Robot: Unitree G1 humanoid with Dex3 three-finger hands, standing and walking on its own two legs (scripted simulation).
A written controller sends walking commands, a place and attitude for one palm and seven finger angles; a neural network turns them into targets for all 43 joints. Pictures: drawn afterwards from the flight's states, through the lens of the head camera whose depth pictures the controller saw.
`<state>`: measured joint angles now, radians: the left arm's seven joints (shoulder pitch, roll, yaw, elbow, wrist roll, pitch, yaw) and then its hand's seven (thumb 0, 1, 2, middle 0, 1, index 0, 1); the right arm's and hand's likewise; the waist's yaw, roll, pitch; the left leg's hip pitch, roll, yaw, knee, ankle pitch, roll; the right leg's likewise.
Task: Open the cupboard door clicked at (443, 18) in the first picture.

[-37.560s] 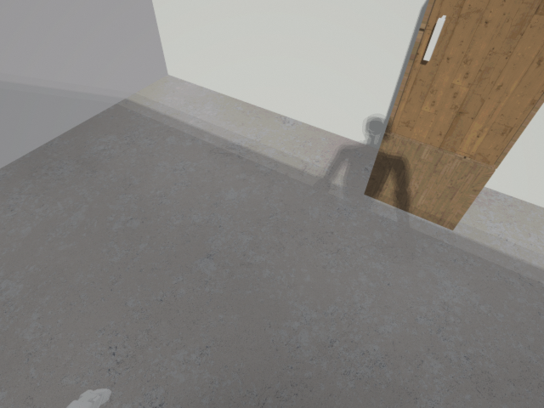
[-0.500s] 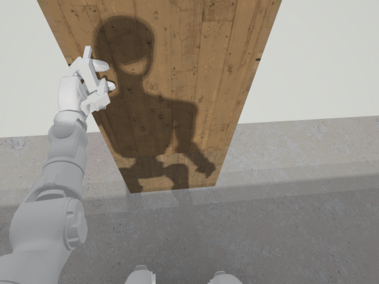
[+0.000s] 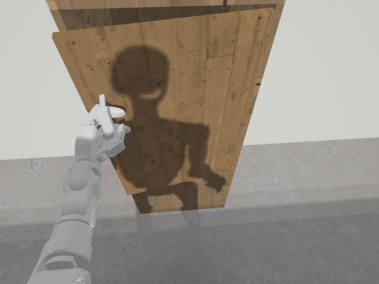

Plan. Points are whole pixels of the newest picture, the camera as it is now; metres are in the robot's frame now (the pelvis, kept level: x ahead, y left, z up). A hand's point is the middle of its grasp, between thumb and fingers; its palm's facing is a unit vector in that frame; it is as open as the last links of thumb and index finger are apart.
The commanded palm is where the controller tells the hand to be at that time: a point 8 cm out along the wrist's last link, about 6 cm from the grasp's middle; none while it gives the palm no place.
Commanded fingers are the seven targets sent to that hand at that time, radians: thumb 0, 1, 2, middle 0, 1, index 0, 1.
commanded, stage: pull the door open along its arc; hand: left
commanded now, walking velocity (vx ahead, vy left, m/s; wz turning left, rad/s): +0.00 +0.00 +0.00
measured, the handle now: (110, 124) +0.44 +0.18 +0.09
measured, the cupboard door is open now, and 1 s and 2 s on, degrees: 11 35 39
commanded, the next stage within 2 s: open thumb and fingers to let go in 0.72 s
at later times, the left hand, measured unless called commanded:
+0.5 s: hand (155, 187) +0.28 +0.06 +0.10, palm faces +0.41 -0.91 -0.03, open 5.7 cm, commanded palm +0.21 +0.10 +0.10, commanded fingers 0.00 0.90 0.90 -0.40 -1.35 -0.40 -1.35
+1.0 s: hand (156, 194) +0.27 +0.06 +0.10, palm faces +0.44 -0.90 -0.03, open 6.6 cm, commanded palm +0.21 +0.08 +0.10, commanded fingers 0.00 0.20 0.60 -0.35 -1.27 -0.35 -1.27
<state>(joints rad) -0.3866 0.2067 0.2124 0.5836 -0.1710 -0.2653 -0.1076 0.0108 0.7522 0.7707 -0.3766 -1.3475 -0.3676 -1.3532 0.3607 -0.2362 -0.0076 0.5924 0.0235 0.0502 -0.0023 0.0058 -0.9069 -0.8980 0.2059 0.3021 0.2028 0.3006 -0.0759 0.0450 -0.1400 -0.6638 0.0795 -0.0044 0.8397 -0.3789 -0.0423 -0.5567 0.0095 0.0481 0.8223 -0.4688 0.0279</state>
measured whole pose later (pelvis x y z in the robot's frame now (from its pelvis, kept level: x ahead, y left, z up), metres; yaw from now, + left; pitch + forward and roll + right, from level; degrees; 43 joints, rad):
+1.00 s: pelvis +0.01 -0.04 +0.01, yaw +5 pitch +3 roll +1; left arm 0.25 -0.07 -0.25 -0.17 0.04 0.03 0.53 0.02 0.57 0.73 -0.37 -1.31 -0.39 -1.33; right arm 0.18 -0.19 0.01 0.55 -0.06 0.09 0.00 0.01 -0.91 -0.90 0.20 0.30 0.20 0.30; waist 0.00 0.06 -0.08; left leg -0.45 0.06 -0.09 0.77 -0.37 -0.06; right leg -0.33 0.00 -0.05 0.80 -0.52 -0.03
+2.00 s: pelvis -0.03 +0.00 +0.00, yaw +4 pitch +1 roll -1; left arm 0.26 0.06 -0.31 -0.15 -0.05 -0.13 0.09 -0.01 -0.50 0.30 -0.15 -0.32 -0.11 -0.31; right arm 0.22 -0.20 0.03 0.50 0.00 0.00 -0.01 0.01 -0.91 -0.90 0.21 0.30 0.20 0.30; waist -0.01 0.06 -0.04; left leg -0.51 0.03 -0.05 0.83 -0.34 -0.04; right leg -0.38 -0.03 -0.01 0.84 -0.47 0.03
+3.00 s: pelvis -0.01 -0.01 -0.01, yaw +5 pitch +6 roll -1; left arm 0.61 0.18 0.02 -0.37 -0.23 -0.22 -0.19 -0.01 -0.50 0.30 -0.15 -0.30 -0.15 -0.30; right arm 0.25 -0.21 0.01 0.46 0.03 -0.12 -0.07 0.01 -0.91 -0.90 0.21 0.30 0.20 0.30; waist 0.02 0.05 -0.10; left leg -0.64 0.05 -0.08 0.95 -0.42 -0.06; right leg -0.50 -0.01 -0.03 0.94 -0.55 0.01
